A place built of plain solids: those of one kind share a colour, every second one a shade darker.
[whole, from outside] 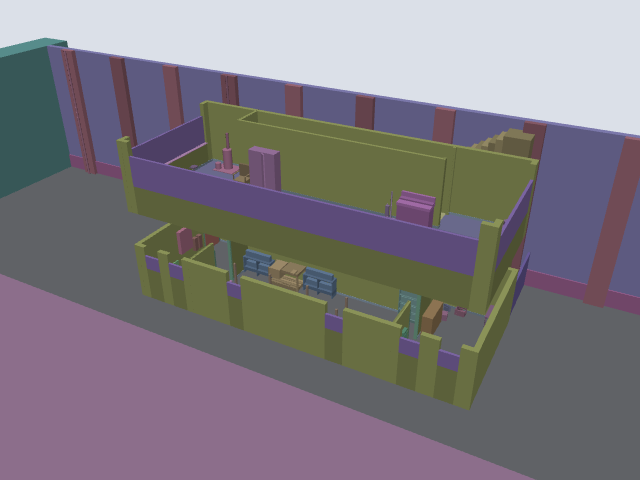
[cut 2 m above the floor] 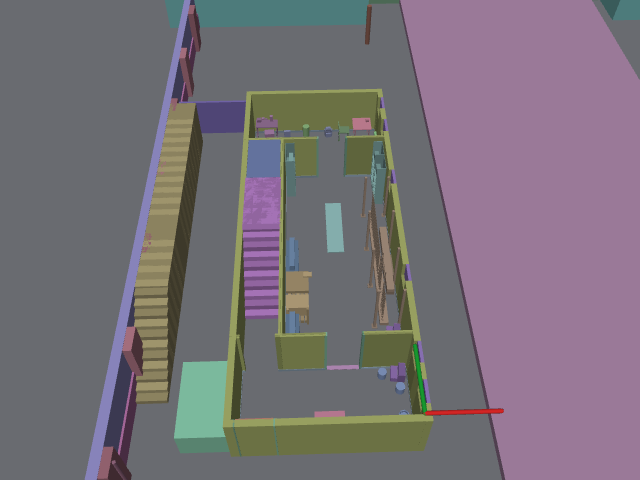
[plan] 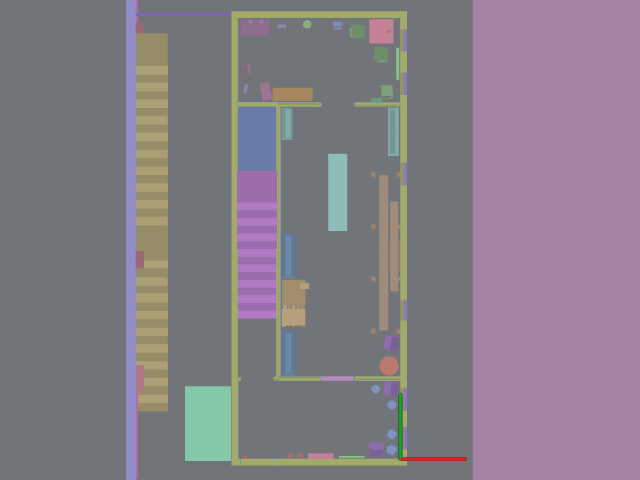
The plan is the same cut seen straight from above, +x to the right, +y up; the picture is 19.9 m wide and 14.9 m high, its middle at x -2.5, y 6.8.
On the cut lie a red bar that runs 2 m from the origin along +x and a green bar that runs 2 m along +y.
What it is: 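A mechanical signal box beside a railway in a town; below a lobby, the locking room and a mess room, above the operating floor with its lever frame behind one band of glass; one straight stair between walls, met straight on from the door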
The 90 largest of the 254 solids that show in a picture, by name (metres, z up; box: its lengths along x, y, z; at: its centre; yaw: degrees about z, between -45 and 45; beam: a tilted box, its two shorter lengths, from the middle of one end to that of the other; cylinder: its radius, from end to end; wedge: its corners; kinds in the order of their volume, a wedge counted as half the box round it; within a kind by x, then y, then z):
{
 "yard_line_abut_1": {"box": [10.04, 1.79, 7.25], "at": [-4.64, -14.3, 3.58]},
 "yard_line_abut_2": {"box": [10.04, 2.01, 7.25], "at": [-4.64, 23.0, 3.58]},
 "yard_line_abut_3": {"box": [3.95, 2.01, 7.25], "at": [15.01, 23.0, 3.58]},
 "yard_line_bed_1": {"box": [10.1, 39.2, 0.6], "at": [7.29, 4.4, 0.0]},
 "stair_insitu_1": {"box": [1.25, 4.58, 0.26], "at": [-4.46, 6.65, 0.08]},
 "stair_insitu_2": {"box": [1.25, 4.34, 0.47], "at": [-4.46, 6.77, 0.18]},
 "stair_insitu_3": {"box": [1.25, 4.1, 0.68], "at": [-4.46, 6.89, 0.29]},
 "stair_insitu_4": {"box": [1.25, 3.86, 0.89], "at": [-4.46, 7.01, 0.4]},
 "stair_insitu_5": {"box": [1.25, 3.62, 1.1], "at": [-4.46, 7.13, 0.5]},
 "stair_insitu_6": {"box": [1.25, 3.38, 1.31], "at": [-4.46, 7.25, 0.6]},
 "stair_insitu_7": {"box": [1.25, 3.14, 1.52], "at": [-4.46, 7.37, 0.71]},
 "stair_insitu_8": {"box": [1.25, 2.9, 1.73], "at": [-4.46, 7.49, 0.81]},
 "stair_insitu_9": {"box": [1.25, 2.66, 1.94], "at": [-4.46, 7.61, 0.92]},
 "stair_insitu_10": {"box": [1.25, 2.42, 2.15], "at": [-4.46, 7.73, 1.02]},
 "stair_insitu_11": {"box": [1.25, 2.18, 2.36], "at": [-4.46, 7.85, 1.13]},
 "stair_insitu_12": {"box": [1.25, 1.94, 2.57], "at": [-4.46, 7.97, 1.24]},
 "stair_insitu_13": {"box": [1.25, 1.7, 2.78], "at": [-4.46, 8.09, 1.34]},
 "stair_insitu_14": {"box": [1.25, 1.46, 2.99], "at": [-4.46, 8.21, 1.45]},
 "stair_insitu_15": {"box": [1.25, 1.22, 3.2], "at": [-4.46, 8.33, 1.55]},
 "stair_insitu_16": {"box": [1.25, 0.98, 3.41], "at": [-4.46, 8.45, 1.66]},
 "stair_insitu_17": {"box": [1.25, 0.74, 3.62], "at": [-4.46, 8.57, 1.76]},
 "stair_insitu_18": {"box": [1.25, 0.5, 3.83], "at": [-4.46, 8.69, 1.86]},
 "yard_line_near_1": {"box": [0.3, 35.4, 7.25], "at": [-8.37, 4.29, 3.58]},
 "yard_line_step_1": {"box": [1.0, 0.28, 1.97], "at": [-7.72, 4.22, 0.93]},
 "yard_line_step_2": {"box": [1.0, 0.28, 2.14], "at": [-7.72, 4.48, 1.02]},
 "yard_line_step_3": {"box": [1.0, 0.28, 2.32], "at": [-7.72, 4.74, 1.11]},
 "yard_line_step_4": {"box": [1.0, 0.28, 2.49], "at": [-7.72, 5.0, 1.2]},
 "yard_line_step_5": {"box": [1.0, 0.28, 2.67], "at": [-7.72, 5.26, 1.28]},
 "yard_line_step_6": {"box": [1.0, 0.28, 2.84], "at": [-7.72, 5.52, 1.37]},
 "yard_line_step_7": {"box": [1.0, 0.28, 3.02], "at": [-7.72, 5.78, 1.46]},
 "yard_line_step_8": {"box": [1.0, 0.28, 3.19], "at": [-7.72, 6.04, 1.55]},
 "yard_line_step_9": {"box": [1.0, 1.12, 3.36], "at": [-7.72, 6.72, 1.63]},
 "yard_line_step_10": {"box": [1.0, 0.28, 3.54], "at": [-7.72, 7.4, 1.72]},
 "yard_line_step_11": {"box": [1.0, 0.28, 3.71], "at": [-7.72, 7.66, 1.81]},
 "yard_line_step_12": {"box": [1.0, 0.28, 3.89], "at": [-7.72, 7.92, 1.89]},
 "yard_line_step_13": {"box": [1.0, 0.28, 4.06], "at": [-7.72, 8.18, 1.98]},
 "yard_line_step_14": {"box": [1.0, 0.28, 4.24], "at": [-7.72, 8.44, 2.07]},
 "yard_line_step_15": {"box": [1.0, 0.28, 4.41], "at": [-7.72, 8.7, 2.16]},
 "yard_line_step_16": {"box": [1.0, 0.28, 4.59], "at": [-7.72, 8.96, 2.24]},
 "yard_line_step_17": {"box": [1.0, 0.28, 4.76], "at": [-7.72, 9.22, 2.33]},
 "yard_line_step_18": {"box": [1.0, 0.28, 4.93], "at": [-7.72, 9.48, 2.42]},
 "yard_line_step_19": {"box": [1.0, 0.28, 5.11], "at": [-7.72, 9.74, 2.5]},
 "yard_line_step_20": {"box": [1.0, 0.28, 5.28], "at": [-7.72, 10.0, 2.59]},
 "yard_line_step_21": {"box": [1.0, 0.28, 5.46], "at": [-7.72, 10.26, 2.68]},
 "yard_line_step_22": {"box": [1.0, 0.28, 5.63], "at": [-7.72, 10.52, 2.77]},
 "yard_line_step_23": {"box": [1.0, 0.28, 5.81], "at": [-7.72, 10.78, 2.85]},
 "yard_line_step_24": {"box": [1.0, 0.28, 5.98], "at": [-7.72, 11.04, 2.94]},
 "yard_line_step_25": {"box": [1.0, 0.28, 6.15], "at": [-7.72, 11.3, 3.03]},
 "yard_line_step_26": {"box": [1.0, 0.28, 6.33], "at": [-7.72, 11.56, 3.11]},
 "yard_line_step_27": {"box": [1.0, 0.28, 6.5], "at": [-7.72, 11.82, 3.2]},
 "yard_line_step_28": {"box": [1.0, 0.28, 6.68], "at": [-7.72, 12.08, 3.29]},
 "yard_line_step_29": {"box": [1.0, 1.02, 6.85], "at": [-7.72, 12.71, 3.38]},
 "wall_1": {"box": [0.2, 2.7, 2.5], "at": [-5.15, 1.15, 1.2]},
 "wall_2": {"box": [0.2, 2.7, 2.95], "at": [-5.15, 1.15, 5.42]},
 "wall_3": {"box": [0.2, 8.5, 4.25], "at": [-5.15, 6.75, 2.08]},
 "wall_4": {"box": [0.2, 8.5, 2.95], "at": [-5.15, 6.75, 5.42]},
 "wall_5": {"box": [0.2, 2.9, 2.5], "at": [-5.15, 12.45, 1.2]},
 "wall_6": {"box": [0.2, 2.9, 2.95], "at": [-5.15, 12.45, 5.42]},
 "wall_7": {"box": [0.06, 8.5, 4.25], "at": [-3.83, 6.75, 2.08]},
 "wall_8": {"box": [0.06, 8.5, 2.95], "at": [-3.83, 6.75, 5.42]},
 "wall_9": {"box": [0.06, 8.5, 2.5], "at": [-3.77, 6.75, 1.2]},
 "wall_10": {"box": [0.06, 8.62, 2.95], "at": [-3.77, 6.75, 5.42]},
 "wall_11": {"box": [5.45, 0.2, 2.5], "at": [-2.52, -0.1, 1.2]},
 "wall_12": {"box": [4.46, 0.2, 1.2], "at": [-2.52, -0.1, 4.55]},
 "wall_13": {"box": [5.45, 0.2, 2.5], "at": [-2.52, 13.8, 1.2]},
 "wall_14": {"box": [4.46, 0.2, 1.2], "at": [-2.52, 13.8, 4.55]},
 "wall_15": {"box": [0.2, 1.81, 2.5], "at": [0.1, 3.4, 1.2]},
 "wall_16": {"box": [0.2, 3.56, 2.5], "at": [0.1, 6.72, 1.2]},
 "wall_17": {"box": [0.2, 13.11, 1.2], "at": [0.1, 6.85, 4.55]},
 "wall_18": {"box": [0.2, 1.81, 2.5], "at": [0.1, 10.1, 1.2]},
 "yard_line_dark_1": {"box": [12.66, 0.2, 6.32], "at": [6.71, 24.1, 3.11]},
 "yard_line_near_pier_1": {"box": [0.26, 0.8, 7.25], "at": [-8.09, -11.64, 3.58]},
 "yard_line_near_pier_2": {"box": [0.26, 0.8, 7.25], "at": [-8.09, -8.1, 3.58]},
 "yard_line_near_pier_3": {"box": [0.26, 0.8, 7.25], "at": [-8.09, -4.56, 3.58]},
 "yard_line_near_pier_4": {"box": [0.26, 0.8, 7.25], "at": [-8.09, -1.02, 3.58]},
 "yard_line_near_pier_5": {"box": [0.26, 0.8, 7.25], "at": [-8.09, 2.52, 3.58]},
 "yard_line_near_pier_6": {"box": [0.26, 0.8, 7.25], "at": [-8.09, 6.06, 3.58]},
 "yard_line_near_pier_7": {"box": [0.26, 0.8, 7.25], "at": [-8.09, 9.6, 3.58]},
 "yard_line_near_pier_8": {"box": [0.26, 0.8, 7.25], "at": [-8.09, 13.14, 3.58]},
 "yard_line_near_pier_9": {"box": [0.26, 0.8, 7.25], "at": [-8.09, 16.68, 3.58]},
 "yard_line_near_pier_10": {"box": [0.26, 0.8, 7.25], "at": [-8.09, 20.22, 3.58]},
 "shut_cell_1": {"box": [1.19, 2.0, 4.0], "at": [-4.46, 9.94, 1.95]},
 "raised_floor_operating_1": {"box": [1.38, 2.83, 0.25], "at": [-4.42, 12.35, 4.08]},
 "raised_floor_operating_2": {"box": [5.18, 2.62, 0.25], "at": [-2.52, 1.25, 4.08]},
 "yard_line_bunker_1": {"box": [1.43, 2.32, 1.1], "at": [-5.97, 1.1, 0.5]},
 "window_pane_1": {"box": [4.45, 0.1, 1.21], "at": [-2.52, -0.15, 5.74]},
 "window_pane_2": {"box": [0.1, 13.1, 1.21], "at": [0.15, 6.85, 5.74]},
 "yard_line_near_plinth_1": {"box": [0.07, 35.4, 0.83], "at": [-8.19, 4.29, 0.36]},
 "lockers_1": {"box": [0.45, 1.2, 1.85], "at": [-3.41, 3.88, 5.08]},
 "register_desk_1": {"box": [0.5, 1.22, 0.98], "at": [-3.35, 10.27, 4.64]}
}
